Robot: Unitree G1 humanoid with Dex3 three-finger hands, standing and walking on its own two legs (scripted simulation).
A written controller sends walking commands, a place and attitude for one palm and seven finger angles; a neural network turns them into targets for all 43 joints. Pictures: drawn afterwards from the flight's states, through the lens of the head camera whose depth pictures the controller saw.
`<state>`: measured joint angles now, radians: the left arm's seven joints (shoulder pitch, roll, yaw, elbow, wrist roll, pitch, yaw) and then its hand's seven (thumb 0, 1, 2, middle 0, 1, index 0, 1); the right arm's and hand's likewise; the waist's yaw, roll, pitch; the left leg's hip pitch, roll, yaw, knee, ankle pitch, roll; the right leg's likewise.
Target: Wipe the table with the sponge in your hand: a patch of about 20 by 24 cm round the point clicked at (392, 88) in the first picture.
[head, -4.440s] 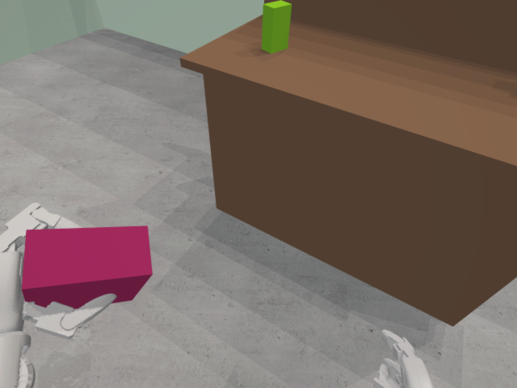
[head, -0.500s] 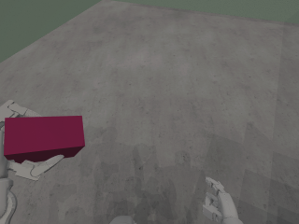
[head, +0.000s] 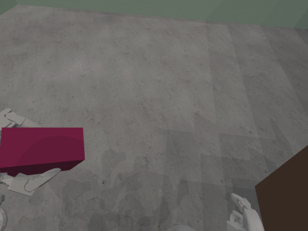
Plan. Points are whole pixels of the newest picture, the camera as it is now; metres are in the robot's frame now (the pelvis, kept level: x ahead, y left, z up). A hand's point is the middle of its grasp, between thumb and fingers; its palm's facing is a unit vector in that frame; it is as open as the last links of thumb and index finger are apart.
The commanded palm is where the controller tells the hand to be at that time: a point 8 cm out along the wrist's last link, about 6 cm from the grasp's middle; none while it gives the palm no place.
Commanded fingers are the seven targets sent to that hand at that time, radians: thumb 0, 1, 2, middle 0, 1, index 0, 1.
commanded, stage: turn to face it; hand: left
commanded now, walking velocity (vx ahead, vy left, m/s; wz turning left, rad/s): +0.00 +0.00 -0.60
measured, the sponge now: (54, 152) +0.22 +0.22 +0.15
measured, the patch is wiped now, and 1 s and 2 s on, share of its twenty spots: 0.00 0.00 0.00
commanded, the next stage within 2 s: none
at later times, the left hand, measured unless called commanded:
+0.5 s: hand (115, 152) +0.22 +0.10 +0.18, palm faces +0.09 -0.83 -0.55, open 10.3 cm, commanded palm +0.18 +0.15 +0.19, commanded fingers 0.00 0.10 1.30 -1.20 -1.60 -1.20 -1.60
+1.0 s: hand (186, 177) +0.20 -0.03 +0.16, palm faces -0.16 -0.84 -0.51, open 10.3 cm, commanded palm +0.16 +0.06 +0.19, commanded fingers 0.00 0.10 1.30 -1.20 -1.60 -1.20 -1.60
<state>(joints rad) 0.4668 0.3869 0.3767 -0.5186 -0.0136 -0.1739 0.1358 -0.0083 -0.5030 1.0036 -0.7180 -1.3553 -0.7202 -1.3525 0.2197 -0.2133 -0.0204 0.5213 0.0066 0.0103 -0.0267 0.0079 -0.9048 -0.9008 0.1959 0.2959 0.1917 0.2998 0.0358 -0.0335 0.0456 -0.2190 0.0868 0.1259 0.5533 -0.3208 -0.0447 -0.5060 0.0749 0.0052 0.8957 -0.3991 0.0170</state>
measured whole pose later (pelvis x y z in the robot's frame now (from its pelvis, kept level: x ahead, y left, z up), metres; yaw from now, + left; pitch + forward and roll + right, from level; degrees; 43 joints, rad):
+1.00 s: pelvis -0.13 -0.08 -0.01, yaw -35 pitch -1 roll -1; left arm 0.37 0.39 0.36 -0.51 -0.02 -0.17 0.13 -0.01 -0.50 1.00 -0.72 -1.36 -0.72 -1.35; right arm 0.16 -0.17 0.03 0.56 0.01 -0.01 0.02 0.01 -0.90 -0.90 0.21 0.30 0.20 0.30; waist 0.03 0.07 0.19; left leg -0.38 0.20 0.05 1.00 -0.53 -0.10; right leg -0.38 0.02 -0.09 0.69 -0.28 -0.06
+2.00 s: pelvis -0.25 -0.07 +0.00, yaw -70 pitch +1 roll +2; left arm 0.49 0.41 0.38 -0.56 -0.04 -0.17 0.14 -0.01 -0.50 1.01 -0.71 -1.36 -0.72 -1.36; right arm 0.18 -0.27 -0.03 0.51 0.01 0.07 -0.03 0.01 -0.91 -0.90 0.20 0.30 0.19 0.30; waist 0.03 -0.06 0.08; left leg -0.25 0.04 0.09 0.53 -0.27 -0.03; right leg -0.44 0.12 0.10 0.65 -0.27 -0.04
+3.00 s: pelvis -0.35 +0.02 -0.01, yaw -105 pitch +0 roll -1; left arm 0.39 0.39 0.36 -0.53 -0.03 -0.18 0.13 -0.01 -0.50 1.01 -0.71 -1.36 -0.71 -1.36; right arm 0.16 -0.16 0.04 0.54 0.01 -0.02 0.03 0.01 -0.90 -0.90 0.20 0.30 0.20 0.30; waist 0.02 0.05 0.16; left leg -0.38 0.18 0.06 0.97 -0.51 -0.09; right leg -0.35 0.02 -0.09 0.66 -0.30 -0.06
